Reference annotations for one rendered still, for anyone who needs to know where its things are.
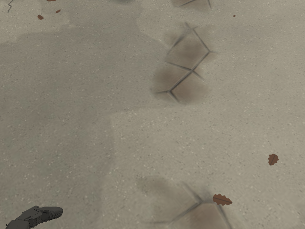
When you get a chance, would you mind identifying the robot left hand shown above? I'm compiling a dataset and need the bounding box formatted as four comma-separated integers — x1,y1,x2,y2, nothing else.
5,206,63,229

